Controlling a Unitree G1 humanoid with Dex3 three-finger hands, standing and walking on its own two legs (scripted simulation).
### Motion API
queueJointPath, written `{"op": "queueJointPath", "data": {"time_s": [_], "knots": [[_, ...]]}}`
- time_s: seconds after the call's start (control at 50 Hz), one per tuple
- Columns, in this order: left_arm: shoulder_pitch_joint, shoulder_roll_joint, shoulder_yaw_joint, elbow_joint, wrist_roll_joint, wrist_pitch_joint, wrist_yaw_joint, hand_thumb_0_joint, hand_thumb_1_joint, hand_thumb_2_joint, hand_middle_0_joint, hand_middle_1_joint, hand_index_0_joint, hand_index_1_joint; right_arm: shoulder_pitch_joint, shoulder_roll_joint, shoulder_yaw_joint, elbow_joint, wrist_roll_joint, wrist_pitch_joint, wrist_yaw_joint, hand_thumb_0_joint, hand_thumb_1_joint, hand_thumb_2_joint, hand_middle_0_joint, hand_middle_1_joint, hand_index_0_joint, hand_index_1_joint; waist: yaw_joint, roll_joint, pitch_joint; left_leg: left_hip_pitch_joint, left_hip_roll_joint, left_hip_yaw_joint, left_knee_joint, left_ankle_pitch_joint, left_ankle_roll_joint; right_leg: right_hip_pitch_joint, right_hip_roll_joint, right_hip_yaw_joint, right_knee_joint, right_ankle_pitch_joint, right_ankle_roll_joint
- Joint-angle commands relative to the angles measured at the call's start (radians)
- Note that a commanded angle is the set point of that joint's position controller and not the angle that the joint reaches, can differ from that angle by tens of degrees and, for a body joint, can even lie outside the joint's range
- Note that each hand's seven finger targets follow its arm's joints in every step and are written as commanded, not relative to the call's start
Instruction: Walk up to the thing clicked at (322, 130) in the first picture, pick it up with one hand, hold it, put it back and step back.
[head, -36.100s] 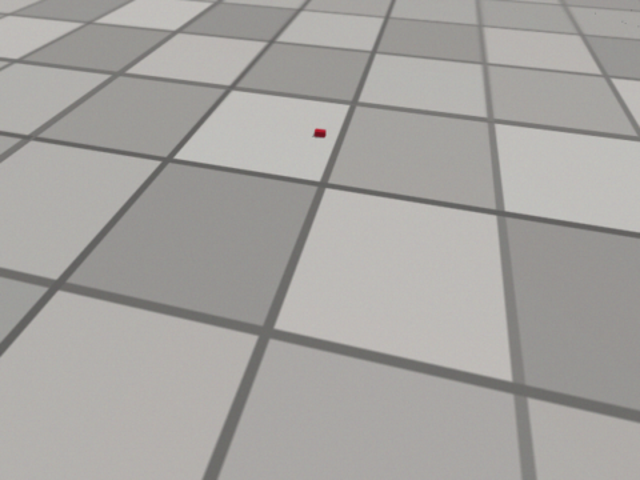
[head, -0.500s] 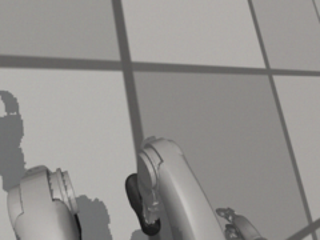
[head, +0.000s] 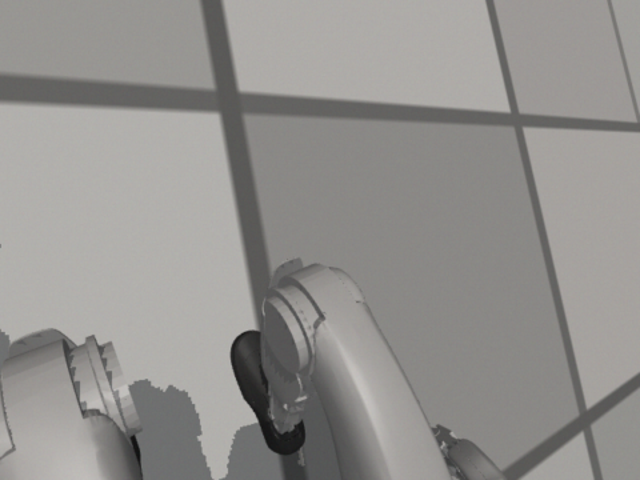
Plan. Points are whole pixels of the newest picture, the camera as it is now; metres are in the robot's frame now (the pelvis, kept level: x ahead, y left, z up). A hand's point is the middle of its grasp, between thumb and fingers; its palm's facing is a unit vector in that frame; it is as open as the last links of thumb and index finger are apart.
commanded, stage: rest palm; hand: left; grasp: from above
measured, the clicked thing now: out of the picture +0.51 +0.34 -0.30
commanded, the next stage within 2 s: none
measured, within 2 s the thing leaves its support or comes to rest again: neither
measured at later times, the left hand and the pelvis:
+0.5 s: hand out of the picture +0.49 +0.33 -0.24, palm faces -0.50 -0.08 -0.86, open 14.3 cm; pelvis +0.00 +0.00 +0.00, yaw -1 degrees
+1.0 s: hand out of the picture +0.48 +0.32 -0.24, palm faces -0.43 -0.05 -0.90, open 14.2 cm; pelvis +0.00 +0.01 +0.00, yaw -2 degrees
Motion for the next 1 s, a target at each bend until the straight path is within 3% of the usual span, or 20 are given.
{"op": "queueJointPath", "data": {"time_s": [0.0, 0.06, 0.1, 0.2, 0.24, 0.28, 0.32, 0.34, 0.38, 0.4, 0.42, 0.5, 0.64, 0.72, 0.86, 0.88, 0.98], "knots": [[-0.286, 0.188, 0.008, -0.034, -0.011, 0.046, 0.128, 0.0, -0.574, 1.057, -0.063, -0.904, -0.035, -0.931, 0.16, -0.299, -0.091, 0.032, 0.001, -0.022, -0.018, 0.0, -0.898, -0.897, 0.199, 0.3, 0.199, 0.3, -0.05, 0.571, -0.62, 0.526, 0.03, 0.059, -0.244, 0.209, 0.013, 0.271, 0.039, -0.038, -0.2, 0.227, -0.053], [-0.297, 0.163, -0.017, 0.001, -0.008, 0.094, 0.138, 0.0, -0.557, 1.04, -0.063, -0.928, -0.042, -0.947, 0.163, -0.304, -0.096, 0.032, 0.006, -0.052, -0.017, 0.0, -0.898, -0.897, 0.199, 0.3, 0.199, 0.3, -0.063, 0.566, -0.595, 0.521, 0.032, 0.053, -0.247, 0.186, 0.01, 0.237, 0.039, -0.042, -0.187, 0.216, -0.056], [-0.322, 0.182, -0.01, 0.001, -0.009, 0.125, 0.135, 0.0, -0.547, 1.031, -0.062, -0.936, -0.045, -0.952, 0.169, -0.311, -0.098, 0.033, 0.012, -0.069, -0.017, 0.0, -0.898, -0.897, 0.199, 0.3, 0.199, 0.3, -0.062, 0.591, -0.612, 0.541, 0.032, 0.048, -0.261, 0.189, 0.003, 0.238, 0.036, -0.044, -0.178, 0.22, -0.057], [-0.332, 0.184, -0.011, 0.004, -0.061, 0.172, 0.099, 0.0, -0.538, 1.014, -0.061, -0.953, -0.05, -0.962, 0.165, -0.317, -0.099, 0.026, 0.027, -0.096, -0.013, 0.0, -0.903, -0.9, 0.199, 0.3, 0.199, 0.3, -0.064, 0.571, -0.632, 0.498, 0.032, 0.049, -0.249, 0.179, 0.006, 0.273, 0.034, -0.038, -0.182, 0.223, -0.054], [-0.32, 0.18, -0.021, -0.007, -0.066, 0.184, 0.069, 0.0, -0.527, 1.003, -0.061, -0.963, -0.054, -0.968, 0.172, -0.313, -0.095, 0.025, 0.028, -0.107, -0.012, 0.0, -0.903, -0.9, 0.199, 0.3, 0.199, 0.3, -0.06, 0.563, -0.624, 0.485, 0.03, 0.062, -0.241, 0.171, 0.011, 0.286, 0.035, -0.027, -0.188, 0.217, -0.054], [-0.338, 0.222, -0.002, -0.046, -0.074, 0.186, 0.048, 0.0, -0.537, 1.009, -0.062, -0.957, -0.052, -0.965, 0.176, -0.315, -0.091, 0.017, 0.031, -0.107, -0.012, 0.0, -0.904, -0.9, 0.199, 0.3, 0.199, 0.3, -0.052, 0.585, -0.658, 0.507, 0.031, 0.066, -0.238, 0.197, 0.008, 0.322, 0.032, -0.02, -0.192, 0.232, -0.055], [-0.295, 0.267, 0.043, -0.037, -0.086, 0.187, 0.033, 0.0, -0.538, 1.01, -0.063, -0.952, -0.051, -0.961, 0.167, -0.341, -0.092, -0.011, 0.028, -0.105, -0.015, 0.0, -0.904, -0.901, 0.199, 0.3, 0.199, 0.3, -0.055, 0.558, -0.652, 0.502, 0.033, 0.063, -0.217, 0.236, 0.004, 0.348, 0.029, -0.028, -0.199, 0.25, -0.058], [-0.291, 0.234, 0.021, -0.039, -0.087, 0.181, 0.019, 0.0, -0.544, 1.015, -0.061, -0.949, -0.047, -0.961, 0.162, -0.342, -0.088, -0.024, 0.027, -0.104, -0.016, 0.0, -0.904, -0.901, 0.199, 0.3, 0.199, 0.3, -0.059, 0.552, -0.644, 0.501, 0.032, 0.065, -0.213, 0.253, 0.003, 0.347, 0.029, -0.03, -0.2, 0.26, -0.061], [-0.271, 0.278, 0.06, -0.046, -0.085, 0.168, 0.007, 0.0, -0.533, 1.004, -0.061, -0.962, -0.052, -0.969, 0.18, -0.347, -0.087, -0.022, 0.023, -0.095, -0.016, 0.0, -0.904, -0.901, 0.199, 0.3, 0.199, 0.3, -0.062, 0.542, -0.637, 0.494, 0.032, 0.066, -0.21, 0.26, 0.005, 0.375, 0.03, -0.03, -0.209, 0.265, -0.058], [-0.265, 0.266, 0.048, -0.053, -0.089, 0.162, -0.006, 0.0, -0.536, 1.01, -0.06, -0.957, -0.05, -0.966, 0.181, -0.335, -0.081, -0.029, 0.021, -0.093, -0.014, 0.0, -0.902, -0.901, 0.199, 0.3, 0.199, 0.3, -0.063, 0.542, -0.641, 0.483, 0.034, 0.067, -0.212, 0.255, 0.007, 0.398, 0.032, -0.023, -0.208, 0.267, -0.054], [-0.273, 0.296, 0.071, -0.061, -0.093, 0.149, -0.007, 0.0, -0.549, 1.02, -0.061, -0.947, -0.045, -0.961, 0.185, -0.346, -0.078, -0.023, 0.016, -0.085, -0.015, 0.0, -0.904, -0.902, 0.199, 0.3, 0.199, 0.3, -0.062, 0.537, -0.647, 0.472, 0.035, 0.065, -0.203, 0.258, 0.007, 0.41, 0.032, -0.031, -0.217, 0.268, -0.056], [-0.253, 0.312, 0.072, -0.1, -0.087, 0.106, -0.022, 0.0, -0.546, 1.016, -0.058, -0.951, -0.043, -0.964, 0.174, -0.347, -0.063, -0.05, 0.003, -0.067, -0.013, 0.0, -0.902, -0.901, 0.199, 0.3, 0.199, 0.3, -0.058, 0.57, -0.67, 0.553, 0.042, 0.044, -0.2, 0.296, 0.0, 0.398, 0.037, -0.041, -0.212, 0.267, -0.063], [-0.263, 0.299, 0.045, -0.122, -0.067, 0.04, 0.021, 0.0, -0.546, 1.017, -0.057, -0.947, -0.041, -0.961, 0.151, -0.345, -0.051, -0.043, -0.013, -0.046, -0.006, 0.0, -0.901, -0.901, 0.199, 0.3, 0.199, 0.3, -0.057, 0.636, -0.656, 0.609, 0.052, 0.025, -0.225, 0.297, -0.006, 0.379, 0.046, -0.06, -0.2, 0.262, -0.057], [-0.263, 0.238, -0.003, -0.081, -0.063, 0.035, 0.064, 0.0, -0.54, 1.019, -0.056, -0.931, -0.039, -0.947, 0.14, -0.337, -0.045, -0.007, -0.012, -0.055, -0.004, 0.0, -0.896, -0.9, 0.199, 0.3, 0.199, 0.3, -0.072, 0.604, -0.583, 0.559, 0.05, 0.025, -0.221, 0.256, -0.001, 0.343, 0.051, -0.068, -0.198, 0.254, -0.051], [-0.259, 0.213, -0.034, 0.001, -0.021, 0.076, 0.146, 0.0, -0.52, 1.008, -0.059, -0.946, -0.047, -0.956, 0.124, -0.339, -0.052, 0.006, -0.004, -0.083, -0.008, 0.0, -0.896, -0.899, 0.199, 0.3, 0.199, 0.3, -0.077, 0.573, -0.558, 0.534, 0.05, 0.012, -0.256, 0.202, -0.003, 0.301, 0.056, -0.075, -0.184, 0.233, -0.052], [-0.279, 0.215, -0.031, -0.019, -0.023, 0.09, 0.151, 0.0, -0.512, 1.0, -0.058, -0.949, -0.049, -0.955, 0.122, -0.341, -0.056, 0.005, -0.001, -0.09, -0.006, 0.0, -0.896, -0.899, 0.199, 0.3, 0.199, 0.3, -0.067, 0.59, -0.569, 0.553, 0.05, 0.007, -0.258, 0.207, -0.007, 0.273, 0.048, -0.073, -0.169, 0.237, -0.054], [-0.327, 0.205, -0.023, -0.025, -0.041, 0.141, 0.168, 0.0, -0.498, 0.984, -0.065, -0.952, -0.059, -0.956, 0.115, -0.346, -0.066, 0.016, 0.004, -0.118, -0.002, 0.0, -0.901, -0.901, 0.199, 0.3, 0.199, 0.3, -0.081, 0.653, -0.608, 0.584, 0.057, -0.002, -0.264, 0.223, -0.021, 0.253, 0.037, -0.075, -0.151, 0.26, -0.053]]}}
